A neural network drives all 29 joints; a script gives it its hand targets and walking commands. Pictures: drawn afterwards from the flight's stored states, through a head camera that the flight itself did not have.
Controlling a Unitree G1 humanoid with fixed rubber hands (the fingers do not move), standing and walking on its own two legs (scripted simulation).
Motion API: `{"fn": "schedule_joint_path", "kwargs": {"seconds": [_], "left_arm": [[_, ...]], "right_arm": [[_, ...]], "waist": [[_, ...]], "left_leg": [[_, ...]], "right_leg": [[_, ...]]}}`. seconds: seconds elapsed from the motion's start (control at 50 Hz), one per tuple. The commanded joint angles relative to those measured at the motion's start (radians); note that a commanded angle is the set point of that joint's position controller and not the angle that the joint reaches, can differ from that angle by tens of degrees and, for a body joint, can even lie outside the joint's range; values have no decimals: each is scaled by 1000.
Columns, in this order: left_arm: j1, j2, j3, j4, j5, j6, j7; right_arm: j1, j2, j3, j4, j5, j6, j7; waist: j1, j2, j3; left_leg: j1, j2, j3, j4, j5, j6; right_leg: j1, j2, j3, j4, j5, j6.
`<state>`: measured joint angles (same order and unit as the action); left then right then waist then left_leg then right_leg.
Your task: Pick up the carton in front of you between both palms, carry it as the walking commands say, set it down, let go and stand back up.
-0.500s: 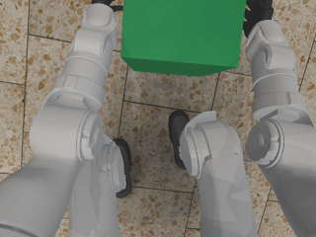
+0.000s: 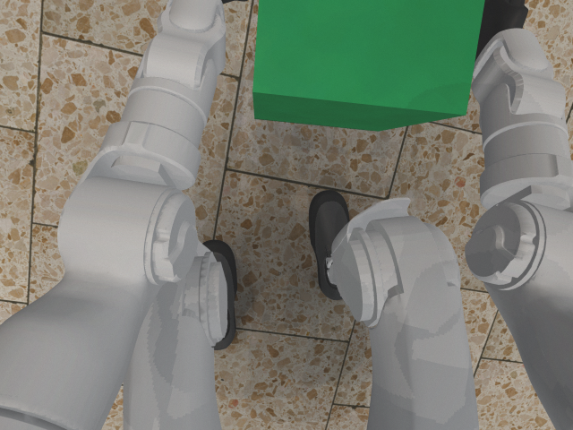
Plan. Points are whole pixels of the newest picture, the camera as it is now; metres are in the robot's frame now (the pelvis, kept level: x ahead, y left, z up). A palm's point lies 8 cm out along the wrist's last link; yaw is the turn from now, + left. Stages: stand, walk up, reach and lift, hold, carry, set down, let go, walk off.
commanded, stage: set down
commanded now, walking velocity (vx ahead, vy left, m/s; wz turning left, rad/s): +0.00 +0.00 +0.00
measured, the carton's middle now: (342, 36) +0.51 -0.15 -0.24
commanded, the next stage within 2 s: let go in 1.54 s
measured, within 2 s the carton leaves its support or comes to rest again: rests again in 0.26 s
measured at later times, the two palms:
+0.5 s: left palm out of the picture +0.56 +0.06 -0.18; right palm (491, 56) +0.46 -0.31 -0.19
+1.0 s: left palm out of the picture +0.58 +0.04 -0.01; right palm out of the picture +0.47 -0.32 -0.02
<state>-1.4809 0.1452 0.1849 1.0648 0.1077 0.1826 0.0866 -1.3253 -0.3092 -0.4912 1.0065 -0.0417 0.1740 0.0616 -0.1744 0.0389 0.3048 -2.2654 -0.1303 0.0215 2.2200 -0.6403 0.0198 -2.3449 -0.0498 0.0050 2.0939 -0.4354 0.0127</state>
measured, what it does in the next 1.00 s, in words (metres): rises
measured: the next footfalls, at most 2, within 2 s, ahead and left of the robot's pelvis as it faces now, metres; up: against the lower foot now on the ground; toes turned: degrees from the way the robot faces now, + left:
none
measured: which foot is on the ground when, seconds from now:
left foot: down 0.00-1.00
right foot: down 0.00-1.00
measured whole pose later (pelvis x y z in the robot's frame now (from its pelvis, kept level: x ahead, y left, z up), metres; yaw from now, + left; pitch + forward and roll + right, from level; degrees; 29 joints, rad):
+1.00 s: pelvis +0.01 -0.02 +0.09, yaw -1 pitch +43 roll +2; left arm -1.35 0.31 0.12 1.03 -0.03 0.19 0.10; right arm -1.15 -0.27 -0.34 0.89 0.11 0.13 -0.07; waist -0.17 0.05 0.06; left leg -2.05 -0.08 0.01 1.91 -0.62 -0.01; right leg -2.16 0.00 0.01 1.81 -0.41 -0.01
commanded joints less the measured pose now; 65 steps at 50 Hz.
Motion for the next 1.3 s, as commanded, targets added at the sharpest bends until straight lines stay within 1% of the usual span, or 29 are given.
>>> {"fn": "schedule_joint_path", "kwargs": {"seconds": [0.0,0.1,0.14,0.16,0.18,0.2,0.22,0.24,0.26,0.28,0.3,0.34,0.38,0.42,0.48,0.54,0.62,0.66,0.7,0.74,0.82,0.88,0.92,0.98,1.02,1.08,1.14,1.2,1.28], "left_arm": [[-339,-623,-173,-24,-17,-26,-161],[-326,-569,-162,-9,1,-32,-157],[-332,-521,-165,-19,-3,-39,-149],[-325,-465,-159,-26,-7,-45,-138],[-308,-371,-145,-35,-10,-53,-119],[-282,-236,-124,-43,-9,-63,-90],[-255,-51,-99,-52,-10,-73,-48],[-255,137,-94,-61,-19,-82,0],[-263,230,-111,-51,-45,-85,32],[-289,249,-133,-38,-82,-85,44],[-311,254,-157,-37,-122,-87,45],[-342,239,-208,-60,-194,-92,35],[-362,211,-261,-92,-256,-94,19],[-361,206,-293,-120,-296,-93,10],[-337,235,-296,-141,-315,-84,11],[-301,263,-263,-167,-293,-69,24],[-274,288,-186,-255,-238,-38,46],[-260,301,-144,-268,-211,-15,55],[-238,301,-105,-239,-188,5,54],[-209,293,-74,-186,-171,11,44],[-156,272,-40,-116,-144,-5,20],[-131,255,-40,-100,-133,-12,11],[-119,242,-50,-113,-131,-13,9],[-105,221,-68,-164,-130,-7,11],[-97,211,-78,-214,-127,1,15],[-82,203,-84,-287,-121,18,22],[-60,199,-80,-334,-113,36,26],[-30,195,-70,-346,-106,48,24],[17,187,-54,-326,-99,49,15]], "right_arm": [[-438,706,242,-20,44,10,205],[-434,664,225,-7,47,-9,187],[-411,618,205,12,46,-21,170],[-387,562,184,23,46,-32,155],[-349,468,152,36,45,-48,131],[-302,335,112,51,46,-69,96],[-241,152,60,71,50,-95,48],[-190,-41,30,86,59,-126,-6],[-178,-147,29,96,89,-150,-49],[-194,-176,41,106,120,-166,-74],[-208,-194,55,114,146,-179,-89],[-230,-219,85,109,184,-201,-104],[-253,-230,118,96,213,-215,-108],[-257,-249,134,75,229,-221,-112],[-232,-269,138,32,238,-213,-120],[-194,-267,148,-28,251,-192,-127],[-162,-236,171,-168,267,-138,-135],[-150,-204,185,-209,268,-100,-139],[-142,-165,197,-211,259,-71,-144],[-131,-131,200,-196,239,-58,-146],[-92,-98,184,-192,193,-61,-144],[-55,-95,158,-196,164,-65,-138],[-28,-100,139,-209,150,-65,-133],[15,-111,112,-244,141,-60,-122],[40,-120,100,-274,144,-54,-112],[71,-129,91,-318,154,-41,-96],[96,-131,93,-345,166,-25,-80],[121,-124,97,-351,169,-14,-66],[152,-113,95,-345,158,-13,-53]], "waist": [[-8,119,-813],[10,107,-799],[8,102,-804],[5,101,-813],[1,97,-827],[-3,92,-842],[-6,88,-856],[-12,84,-869],[-20,76,-880],[-35,77,-897],[-54,88,-916],[-86,125,-969],[-114,148,-1010],[-139,145,-1056],[-150,120,-1151],[-134,103,-1258],[-87,67,-1402],[-64,45,-1408],[-45,17,-1334],[-33,-8,-1242],[-32,-28,-1187],[-44,-17,-1207],[-56,2,-1241],[-73,42,-1317],[-78,71,-1375],[-76,102,-1439],[-67,114,-1459],[-57,109,-1446],[-49,88,-1408]], "left_leg": [[277,-30,-42,-242,168,19],[273,-22,-37,-231,167,13],[279,-18,-33,-227,162,5],[290,-14,-32,-226,161,0],[306,-8,-30,-225,162,-7],[329,2,-29,-226,163,-15],[353,14,-31,-230,159,-26],[368,27,-36,-234,146,-34],[382,35,-40,-238,133,-38],[392,40,-41,-236,129,-42],[406,45,-44,-230,133,-45],[432,54,-48,-213,165,-51],[445,59,-52,-200,204,-57],[453,61,-50,-191,224,-63],[459,56,-29,-191,215,-69],[474,41,2,-211,189,-70],[496,17,45,-268,140,-57],[484,10,59,-304,99,-44],[435,7,63,-340,44,-31],[376,7,59,-368,15,-23],[340,7,46,-421,27,-23],[368,4,38,-467,45,-26],[409,2,34,-501,62,-31],[502,-2,31,-548,105,-39],[575,-5,29,-576,144,-44],[672,-8,29,-620,199,-50],[741,-9,29,-672,234,-51],[781,-7,27,-729,253,-51],[819,-3,17,-815,272,-49]], "right_leg": [[479,94,-13,-72,197,-4],[508,93,-9,-69,204,2],[537,89,-9,-70,208,8],[553,84,-9,-69,210,13],[573,77,-10,-68,214,19],[597,67,-14,-69,217,26],[619,56,-17,-71,217,32],[637,48,-18,-75,217,34],[649,43,-19,-85,214,37],[654,40,-19,-89,220,34],[658,35,-19,-87,235,29],[664,24,-18,-81,282,17],[676,18,-15,-77,334,8],[717,15,-9,-81,374,2],[827,16,-10,-96,412,3],[946,25,-18,-119,426,7],[1098,50,-36,-174,402,16],[1123,61,-41,-213,350,23],[1098,68,-36,-255,276,28],[1054,71,-28,-288,221,32],[1014,76,-23,-340,220,38],[1005,81,-33,-377,242,37],[1009,84,-44,-403,267,35],[1028,88,-63,-441,323,32],[1045,91,-72,-468,365,30],[1076,97,-80,-513,415,30],[1107,102,-83,-563,443,31],[1138,105,-81,-617,455,34],[1183,105,-77,-694,467,38]]}}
